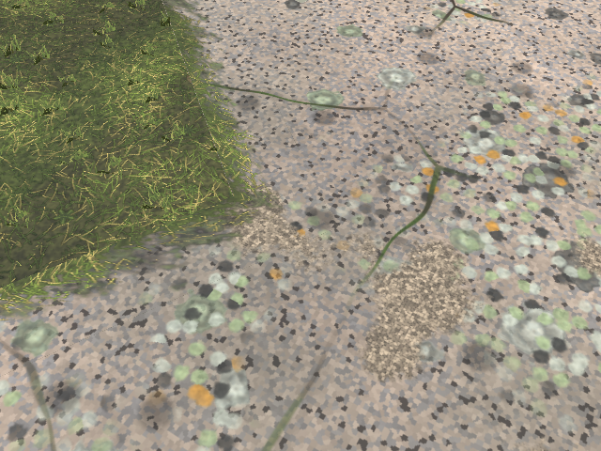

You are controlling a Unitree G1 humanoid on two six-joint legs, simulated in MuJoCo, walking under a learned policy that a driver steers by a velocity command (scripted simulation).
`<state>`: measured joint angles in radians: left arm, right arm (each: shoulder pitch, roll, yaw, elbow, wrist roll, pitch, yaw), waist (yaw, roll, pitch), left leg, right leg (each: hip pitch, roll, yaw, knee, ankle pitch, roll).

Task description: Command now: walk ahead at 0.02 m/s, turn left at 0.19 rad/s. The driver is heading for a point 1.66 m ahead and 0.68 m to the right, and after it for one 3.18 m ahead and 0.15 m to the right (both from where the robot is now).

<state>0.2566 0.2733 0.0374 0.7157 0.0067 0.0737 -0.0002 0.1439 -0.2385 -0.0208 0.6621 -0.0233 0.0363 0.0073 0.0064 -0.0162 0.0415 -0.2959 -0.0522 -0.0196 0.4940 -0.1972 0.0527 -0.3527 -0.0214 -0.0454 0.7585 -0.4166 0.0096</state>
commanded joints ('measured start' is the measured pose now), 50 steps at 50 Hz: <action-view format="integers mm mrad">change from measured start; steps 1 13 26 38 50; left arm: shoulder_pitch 45 -33 -20 28 68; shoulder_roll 42 72 53 33 -1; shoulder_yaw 8 5 6 -1 -16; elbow -44 -34 67 215 323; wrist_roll -2 5 8 7 8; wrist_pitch -19 -64 -76 -82 -82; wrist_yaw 7 12 19 32 41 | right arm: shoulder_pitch -18 36 73 79 98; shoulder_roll -138 -75 -88 -72 -38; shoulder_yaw -36 -20 -27 -22 -7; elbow -33 93 236 382 473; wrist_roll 4 2 10 14 16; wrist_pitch -11 -33 -40 -36 -35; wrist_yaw -1 -1 -26 -41 -49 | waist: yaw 11 -3 -5 -4 -1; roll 129 -14 25 9 13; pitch -113 -34 -39 -15 6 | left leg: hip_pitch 48 69 108 146 140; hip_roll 229 75 108 115 114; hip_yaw -220 -110 -139 -131 -121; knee -88 -102 -139 -163 -172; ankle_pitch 252 73 131 161 158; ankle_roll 135 -20 -8 -5 -8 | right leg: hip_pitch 145 134 168 184 194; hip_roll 24 -101 -79 -80 -79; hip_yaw -11 141 116 112 110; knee -235 -433 -429 -456 -455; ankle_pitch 105 140 229 260 266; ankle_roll -28 -67 -68 -64 -64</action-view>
